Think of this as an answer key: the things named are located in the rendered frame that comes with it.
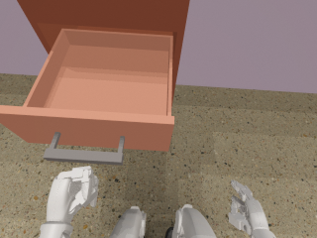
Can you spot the handle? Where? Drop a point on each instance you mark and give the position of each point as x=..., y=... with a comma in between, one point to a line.
x=53, y=154

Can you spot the robot left thigh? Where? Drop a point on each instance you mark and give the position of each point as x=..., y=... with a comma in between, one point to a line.
x=132, y=224

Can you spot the cabinet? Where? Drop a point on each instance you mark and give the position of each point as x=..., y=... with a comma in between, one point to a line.
x=151, y=17

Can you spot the robot right hand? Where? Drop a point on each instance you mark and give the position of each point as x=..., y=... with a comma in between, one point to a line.
x=251, y=216

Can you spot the right robot forearm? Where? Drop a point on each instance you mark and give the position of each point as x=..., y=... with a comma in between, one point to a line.
x=262, y=233

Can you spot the robot left hand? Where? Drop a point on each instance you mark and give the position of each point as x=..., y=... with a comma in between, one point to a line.
x=81, y=184

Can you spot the drawer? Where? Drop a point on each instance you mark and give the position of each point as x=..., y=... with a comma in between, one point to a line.
x=96, y=86

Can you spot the robot thigh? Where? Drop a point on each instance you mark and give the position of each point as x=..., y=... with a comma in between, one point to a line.
x=190, y=223
x=132, y=224

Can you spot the robot right thigh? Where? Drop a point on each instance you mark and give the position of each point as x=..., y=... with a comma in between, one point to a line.
x=190, y=223

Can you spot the left robot forearm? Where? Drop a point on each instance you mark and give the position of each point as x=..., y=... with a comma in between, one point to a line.
x=56, y=229

